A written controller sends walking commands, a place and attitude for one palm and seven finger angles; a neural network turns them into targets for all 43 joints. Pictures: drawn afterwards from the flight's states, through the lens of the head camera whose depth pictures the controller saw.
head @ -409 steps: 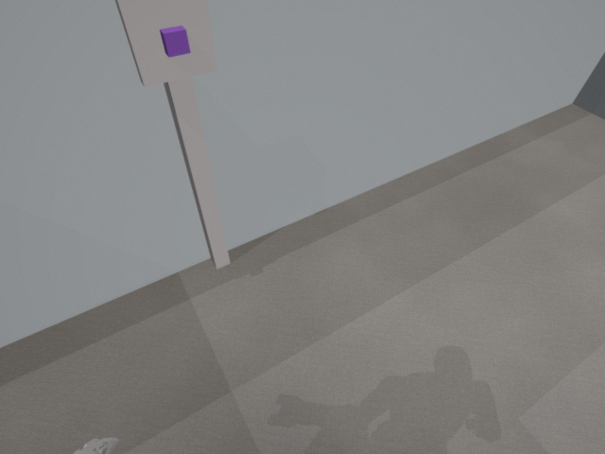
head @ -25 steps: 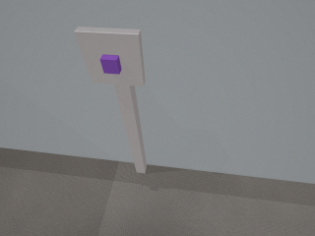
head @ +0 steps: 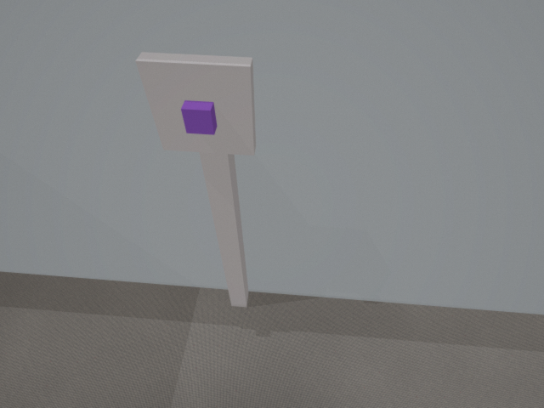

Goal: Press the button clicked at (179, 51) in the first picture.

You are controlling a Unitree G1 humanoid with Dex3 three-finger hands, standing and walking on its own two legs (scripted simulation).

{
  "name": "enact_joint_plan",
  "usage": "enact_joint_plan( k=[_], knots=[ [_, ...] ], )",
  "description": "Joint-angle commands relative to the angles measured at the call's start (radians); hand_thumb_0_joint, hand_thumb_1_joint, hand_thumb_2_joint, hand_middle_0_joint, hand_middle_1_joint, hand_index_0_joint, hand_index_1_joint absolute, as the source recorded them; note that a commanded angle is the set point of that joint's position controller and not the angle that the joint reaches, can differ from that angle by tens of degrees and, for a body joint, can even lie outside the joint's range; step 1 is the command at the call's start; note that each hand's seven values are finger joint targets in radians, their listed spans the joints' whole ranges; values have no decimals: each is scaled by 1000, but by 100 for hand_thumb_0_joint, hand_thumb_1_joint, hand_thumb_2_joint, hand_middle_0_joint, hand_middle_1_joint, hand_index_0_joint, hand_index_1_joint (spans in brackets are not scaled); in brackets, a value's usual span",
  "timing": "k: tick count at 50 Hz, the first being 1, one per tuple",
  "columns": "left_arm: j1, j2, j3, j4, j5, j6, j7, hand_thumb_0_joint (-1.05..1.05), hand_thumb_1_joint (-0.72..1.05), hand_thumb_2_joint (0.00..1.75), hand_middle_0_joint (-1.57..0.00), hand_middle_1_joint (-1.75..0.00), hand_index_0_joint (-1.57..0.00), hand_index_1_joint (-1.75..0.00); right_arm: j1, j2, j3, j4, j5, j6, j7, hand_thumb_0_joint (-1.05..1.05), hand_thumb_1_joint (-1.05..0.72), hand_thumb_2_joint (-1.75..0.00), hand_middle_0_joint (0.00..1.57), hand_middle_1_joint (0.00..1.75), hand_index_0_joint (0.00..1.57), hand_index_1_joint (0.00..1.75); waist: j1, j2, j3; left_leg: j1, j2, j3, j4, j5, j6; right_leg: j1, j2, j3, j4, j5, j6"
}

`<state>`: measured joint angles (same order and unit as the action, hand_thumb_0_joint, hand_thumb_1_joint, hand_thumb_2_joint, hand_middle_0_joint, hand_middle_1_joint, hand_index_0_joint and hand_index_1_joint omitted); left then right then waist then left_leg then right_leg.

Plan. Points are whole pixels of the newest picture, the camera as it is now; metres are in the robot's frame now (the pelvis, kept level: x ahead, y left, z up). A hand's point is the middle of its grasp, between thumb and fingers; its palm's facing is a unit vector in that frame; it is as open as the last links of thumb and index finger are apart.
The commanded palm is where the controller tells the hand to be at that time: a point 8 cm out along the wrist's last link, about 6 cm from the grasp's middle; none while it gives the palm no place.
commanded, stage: look again from close up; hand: left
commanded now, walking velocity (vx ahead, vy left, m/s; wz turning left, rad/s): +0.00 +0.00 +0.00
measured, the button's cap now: (200, 116) +0.54 +0.16 +0.14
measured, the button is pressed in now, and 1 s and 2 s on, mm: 0 0 0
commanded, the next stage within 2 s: shuffle to correct the standing spot in 0.56 s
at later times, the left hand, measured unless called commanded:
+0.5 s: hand out of the picture +0.01 +0.14 -0.17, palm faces +0.02 -0.98 -0.20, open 7.3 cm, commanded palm none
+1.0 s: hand out of the picture +0.01 +0.14 -0.18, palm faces +0.06 -0.98 -0.19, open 7.4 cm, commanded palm none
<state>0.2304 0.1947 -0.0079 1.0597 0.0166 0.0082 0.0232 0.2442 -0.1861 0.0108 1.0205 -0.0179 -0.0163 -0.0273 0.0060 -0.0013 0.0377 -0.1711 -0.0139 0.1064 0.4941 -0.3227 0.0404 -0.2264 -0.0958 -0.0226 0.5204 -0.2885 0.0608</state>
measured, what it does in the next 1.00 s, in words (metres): stands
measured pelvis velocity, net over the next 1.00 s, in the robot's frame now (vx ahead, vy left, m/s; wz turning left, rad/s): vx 0.01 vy -0.03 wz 0.04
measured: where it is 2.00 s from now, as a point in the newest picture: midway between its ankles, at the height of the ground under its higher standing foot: outside the picture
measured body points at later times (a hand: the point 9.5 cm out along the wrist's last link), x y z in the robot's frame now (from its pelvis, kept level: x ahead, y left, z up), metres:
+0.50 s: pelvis +0.01 -0.03 +0.00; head +0.04 -0.04 +0.45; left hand +0.01 +0.19 -0.15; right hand +0.01 -0.25 -0.16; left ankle -0.03 +0.09 -0.73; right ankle -0.01 -0.16 -0.73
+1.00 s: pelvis +0.01 -0.03 -0.01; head +0.03 -0.03 +0.44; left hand +0.01 +0.19 -0.16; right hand +0.04 -0.26 -0.16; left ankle -0.03 +0.08 -0.73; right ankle -0.01 -0.16 -0.73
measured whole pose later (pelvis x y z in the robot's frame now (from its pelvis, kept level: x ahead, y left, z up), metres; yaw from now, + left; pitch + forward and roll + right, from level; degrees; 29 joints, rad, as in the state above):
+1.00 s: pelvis +0.01 -0.03 -0.01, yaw +2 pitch +0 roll -1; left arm 0.28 0.14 -0.01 1.10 0.01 -0.02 0.03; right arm 0.27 -0.18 0.00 1.06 -0.02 -0.01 -0.02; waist 0.00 0.02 0.04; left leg -0.21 0.03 0.05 0.59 -0.37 0.00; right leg -0.21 -0.04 -0.09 0.56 -0.35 0.01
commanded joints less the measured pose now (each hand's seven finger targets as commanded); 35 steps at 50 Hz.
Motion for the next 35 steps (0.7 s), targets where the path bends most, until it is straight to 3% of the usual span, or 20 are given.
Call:
enact_joint_plan(
  k=[1, 11, 16, 30, 33, 35],
  knots=[
    [57, 100, 24, -30, 1, -12, 10, 0, 90, 90, -20, -30, -20, -30, 56, -110, -24, -20, 1, -19, -3, 0, -90, -90, 20, 30, 20, 30, 5, 20, -15, -14, 131, -120, -114, 365, 5, 37, -11, 4, -37, 196, -67],
    [62, 89, 24, -4, -2, -19, 11, 0, 90, 90, -20, -30, -20, -30, 76, -86, -21, 32, 2, -18, -6, 0, -90, -90, 20, 30, 20, 30, 3, 18, -23, 4, 126, -105, -104, 349, -5, 51, -19, 11, -53, 244, -78],
    [69, 83, 24, 8, -1, -25, 12, 0, 90, 90, -20, -30, -20, -30, 87, -69, -22, 53, 4, -16, -6, 0, -90, -90, 20, 30, 20, 30, 1, -14, -21, 1, 122, -101, -98, 323, -10, 57, -24, 16, -67, 273, -85],
    [92, 69, 25, 32, -3, -32, 11, 0, 90, 90, -20, -30, -20, -30, 87, -52, -19, 81, 4, -14, -9, 0, -90, -90, 20, 30, 20, 30, 2, 1, -8, 8, 123, -90, -101, 296, -23, 50, -27, 26, -94, 291, -95],
    [96, 70, 26, 32, -3, -33, 12, 0, 90, 90, -20, -30, -20, -30, 86, -51, -18, 85, 3, -14, -10, 0, -90, -90, 20, 30, 20, 30, 3, 6, -8, 4, 124, -89, -102, 295, -25, 53, -26, 24, -98, 284, -98],
    [109, 70, 30, 37, 2, -31, 9, 0, 90, 90, -20, -30, -20, -30, 100, -51, -17, 88, 0, -10, -7, 0, -90, -90, 20, 30, 20, 30, 5, -10, -6, -15, 111, -77, -85, 164, -23, 58, -25, 31, -99, 145, -107]
  ],
)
